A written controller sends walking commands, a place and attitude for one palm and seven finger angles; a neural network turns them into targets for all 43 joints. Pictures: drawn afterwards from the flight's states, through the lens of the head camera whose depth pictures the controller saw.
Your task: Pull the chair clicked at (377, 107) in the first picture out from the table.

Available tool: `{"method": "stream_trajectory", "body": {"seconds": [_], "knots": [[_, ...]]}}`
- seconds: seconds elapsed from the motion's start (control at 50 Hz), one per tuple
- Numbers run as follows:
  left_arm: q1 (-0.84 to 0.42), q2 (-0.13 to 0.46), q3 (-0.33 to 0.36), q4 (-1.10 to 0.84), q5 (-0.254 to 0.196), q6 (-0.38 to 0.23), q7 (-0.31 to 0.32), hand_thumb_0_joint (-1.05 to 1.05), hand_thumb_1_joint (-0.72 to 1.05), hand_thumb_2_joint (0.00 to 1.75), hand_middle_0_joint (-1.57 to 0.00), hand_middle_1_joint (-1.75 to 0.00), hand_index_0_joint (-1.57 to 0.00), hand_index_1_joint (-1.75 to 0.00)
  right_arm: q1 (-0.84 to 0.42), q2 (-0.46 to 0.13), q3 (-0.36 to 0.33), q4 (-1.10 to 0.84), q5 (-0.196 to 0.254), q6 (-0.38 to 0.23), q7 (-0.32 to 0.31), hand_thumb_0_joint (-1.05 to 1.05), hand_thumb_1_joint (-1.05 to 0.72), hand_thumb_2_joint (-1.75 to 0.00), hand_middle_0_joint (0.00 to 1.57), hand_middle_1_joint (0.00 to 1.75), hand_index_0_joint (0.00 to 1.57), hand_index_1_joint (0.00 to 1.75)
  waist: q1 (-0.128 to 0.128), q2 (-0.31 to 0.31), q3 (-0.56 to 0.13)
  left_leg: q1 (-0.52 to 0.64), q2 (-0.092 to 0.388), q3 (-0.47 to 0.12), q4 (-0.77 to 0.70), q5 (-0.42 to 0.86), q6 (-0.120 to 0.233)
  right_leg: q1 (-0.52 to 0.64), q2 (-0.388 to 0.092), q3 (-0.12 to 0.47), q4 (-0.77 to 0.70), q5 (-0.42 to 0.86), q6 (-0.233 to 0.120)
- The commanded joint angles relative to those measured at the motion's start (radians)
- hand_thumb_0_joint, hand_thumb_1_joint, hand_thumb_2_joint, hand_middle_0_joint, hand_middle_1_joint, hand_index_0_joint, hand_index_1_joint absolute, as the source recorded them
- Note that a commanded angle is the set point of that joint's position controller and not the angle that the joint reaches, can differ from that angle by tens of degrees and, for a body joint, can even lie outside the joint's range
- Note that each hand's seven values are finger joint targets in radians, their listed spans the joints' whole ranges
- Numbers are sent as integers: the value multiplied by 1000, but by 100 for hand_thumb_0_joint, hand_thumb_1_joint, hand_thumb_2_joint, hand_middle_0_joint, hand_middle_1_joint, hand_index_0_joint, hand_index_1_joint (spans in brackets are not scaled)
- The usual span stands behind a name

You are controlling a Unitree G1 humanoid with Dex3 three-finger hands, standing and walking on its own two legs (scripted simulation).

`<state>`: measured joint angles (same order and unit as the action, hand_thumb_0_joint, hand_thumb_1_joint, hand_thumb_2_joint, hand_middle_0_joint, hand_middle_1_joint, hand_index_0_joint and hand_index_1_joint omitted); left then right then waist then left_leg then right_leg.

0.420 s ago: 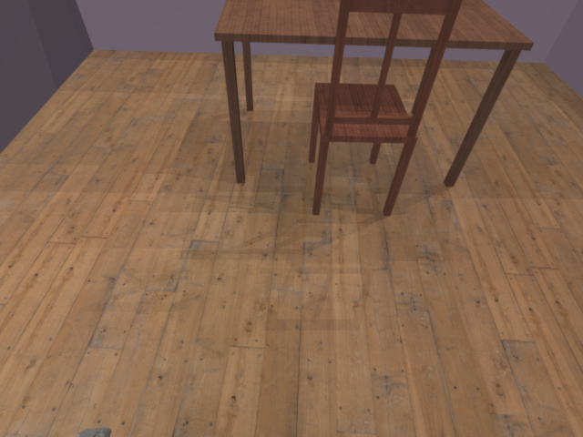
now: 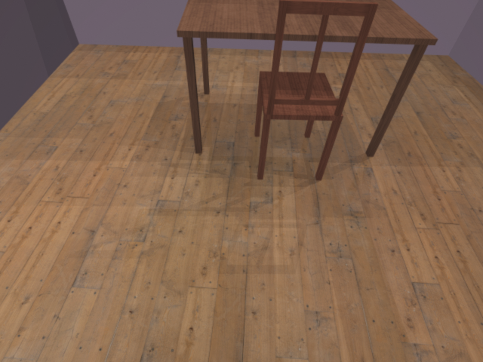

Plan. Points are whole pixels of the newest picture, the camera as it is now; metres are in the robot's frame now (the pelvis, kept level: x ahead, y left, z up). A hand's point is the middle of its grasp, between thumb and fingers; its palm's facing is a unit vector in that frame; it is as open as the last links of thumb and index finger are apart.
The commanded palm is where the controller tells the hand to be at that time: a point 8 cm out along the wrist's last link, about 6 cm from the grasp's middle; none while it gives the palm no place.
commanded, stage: stand and wait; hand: left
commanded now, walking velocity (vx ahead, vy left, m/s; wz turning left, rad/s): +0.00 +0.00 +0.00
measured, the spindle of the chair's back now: (315, 60) +1.25 -0.23 -0.06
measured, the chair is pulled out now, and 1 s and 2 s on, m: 0.00 0.00 0.00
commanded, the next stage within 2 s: look at it before walking up in 0.40 s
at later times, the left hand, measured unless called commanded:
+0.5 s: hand out of the picture +0.07 +0.24 -0.15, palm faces -0.03 -0.94 -0.34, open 7.4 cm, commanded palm none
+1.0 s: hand out of the picture +0.07 +0.23 -0.15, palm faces -0.03 -0.94 -0.33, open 7.4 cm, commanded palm none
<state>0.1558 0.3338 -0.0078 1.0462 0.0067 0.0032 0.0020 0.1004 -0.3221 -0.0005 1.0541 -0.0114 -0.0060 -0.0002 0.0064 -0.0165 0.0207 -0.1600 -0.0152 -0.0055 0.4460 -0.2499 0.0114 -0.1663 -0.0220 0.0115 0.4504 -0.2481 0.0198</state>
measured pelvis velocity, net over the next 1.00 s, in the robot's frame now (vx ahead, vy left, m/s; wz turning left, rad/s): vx -0.01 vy -0.01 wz -0.02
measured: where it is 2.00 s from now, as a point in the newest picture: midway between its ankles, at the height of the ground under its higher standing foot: outside the picture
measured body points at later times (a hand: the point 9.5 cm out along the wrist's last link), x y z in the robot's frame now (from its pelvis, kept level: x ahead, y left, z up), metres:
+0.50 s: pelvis -0.01 -0.01 +0.00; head -0.01 -0.01 +0.45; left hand +0.07 +0.29 -0.13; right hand +0.06 -0.30 -0.13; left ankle +0.00 +0.11 -0.74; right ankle +0.00 -0.13 -0.74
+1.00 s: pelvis -0.01 -0.01 +0.00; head +0.00 -0.01 +0.45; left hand +0.07 +0.28 -0.13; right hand +0.07 -0.31 -0.13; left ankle +0.00 +0.11 -0.74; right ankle +0.00 -0.13 -0.74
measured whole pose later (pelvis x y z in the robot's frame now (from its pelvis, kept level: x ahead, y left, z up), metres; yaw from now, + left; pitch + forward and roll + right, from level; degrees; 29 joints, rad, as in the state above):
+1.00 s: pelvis -0.01 -0.01 +0.00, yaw -1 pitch -2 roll +0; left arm 0.15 0.34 0.00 1.09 0.01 0.00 0.00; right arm 0.11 -0.33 0.00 1.12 -0.01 -0.01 0.00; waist 0.00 -0.01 0.03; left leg -0.14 0.01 0.00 0.38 -0.21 -0.01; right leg -0.16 0.00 0.02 0.39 -0.21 0.00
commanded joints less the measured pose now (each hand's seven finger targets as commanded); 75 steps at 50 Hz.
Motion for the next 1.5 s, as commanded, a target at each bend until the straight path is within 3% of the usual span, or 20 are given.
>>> {"method": "stream_trajectory", "body": {"seconds": [0.0,0.44,0.76,0.9,1.12,1.2,1.28,1.32,1.36,1.38,1.4,1.42,1.44,1.46,1.48], "knots": [[-59,207,43,-64,2,-27,12,0,90,90,-20,-30,-20,-30,-55,-212,-43,-61,0,-25,-12,0,-90,-90,20,30,20,30,-7,16,-62,1,119,-92,-85,159,27,16,-98,90,-79,157,-51],[-62,209,40,-29,3,-27,10,0,90,90,-20,-30,-20,-30,-26,-219,-36,-6,1,-23,-8,0,-90,-90,20,30,20,30,-7,2,-22,-3,124,-95,-127,92,18,-14,-95,111,-127,67,-51],[-56,208,42,-28,4,-32,11,0,90,90,-20,-30,-20,-30,-30,-214,-37,-3,3,-24,-9,0,-90,-90,20,30,20,30,-7,11,-51,29,130,-85,-117,151,13,6,-95,113,-122,157,-53],[-56,207,40,-24,5,-30,10,0,90,90,-20,-30,-20,-30,-35,-214,-35,-3,3,-22,-9,0,-90,-90,20,30,20,30,-6,20,-23,21,131,-83,-131,119,12,-9,-95,115,-138,118,-51],[-56,212,43,-23,5,-29,9,0,90,90,-20,-30,-20,-30,-33,-219,-37,-2,3,-24,-12,0,-90,-90,20,30,20,30,-7,10,-39,48,137,-75,-124,158,11,-2,-91,121,-125,182,-53],[9,104,33,-40,5,11,14,0,90,90,-20,-30,-20,-30,44,-100,-28,-15,1,0,-22,0,-90,-90,20,30,20,30,-14,3,-46,54,148,-5,-40,174,-10,-60,-80,146,-44,287,-44],[21,100,52,-100,10,33,7,0,90,90,-20,-30,-20,-30,55,-123,-56,-75,-1,17,-29,0,-90,-90,20,30,20,30,-18,51,-22,29,196,-15,-25,115,12,-165,-30,142,71,248,-42],[36,79,59,-126,11,39,-1,0,90,90,-20,-30,-20,-30,41,-139,-70,-103,-3,18,-31,0,-90,-90,20,30,20,30,-9,118,-20,4,261,-48,-55,100,49,-201,12,94,191,170,-28],[60,54,66,-145,11,45,-6,0,90,90,-20,-30,-20,-30,20,-147,-81,-131,-2,14,-29,0,-90,-90,20,30,20,30,4,209,-22,-31,363,-89,-89,198,122,-225,35,22,401,-138,-9],[72,41,72,-156,11,48,-7,0,90,90,-20,-30,-20,-30,7,-138,-85,-147,-5,11,-28,0,-90,-90,20,30,20,30,9,216,-25,-48,399,-86,-89,244,153,-225,13,7,463,-235,-5],[86,34,78,-164,11,48,-10,0,90,90,-20,-30,-20,-30,-15,-134,-87,-158,-8,10,-29,0,-90,-90,20,30,20,30,24,201,-12,-80,399,-53,-53,284,149,-193,-11,11,440,-246,-9],[136,21,82,-160,13,41,-16,0,90,90,-20,-30,-20,-30,-20,-131,-88,-161,-13,11,-27,0,-90,-90,20,30,20,30,47,165,-39,-94,378,-10,13,221,116,-113,-17,-4,339,-213,-14],[214,20,87,-140,16,31,-21,0,90,90,-20,-30,-20,-30,-32,-129,-88,-163,-13,15,-22,0,-90,-90,20,30,20,30,83,105,-61,-145,321,58,148,71,62,-6,-3,-26,182,-106,-15],[261,96,99,-129,29,15,-17,0,90,90,-20,-30,-20,-30,-21,-76,-79,-181,-3,27,-13,0,-90,-90,20,30,20,30,100,-177,-46,-300,172,165,438,-211,-24,53,-117,216,-67,-126,-63],[276,175,112,-141,25,6,-2,0,90,90,-20,-30,-20,-30,-51,-13,-64,-232,-2,26,-6,0,-90,-90,20,30,20,30,101,-381,27,-536,49,118,682,-415,-66,23,-331,653,-267,-164,-180]]}}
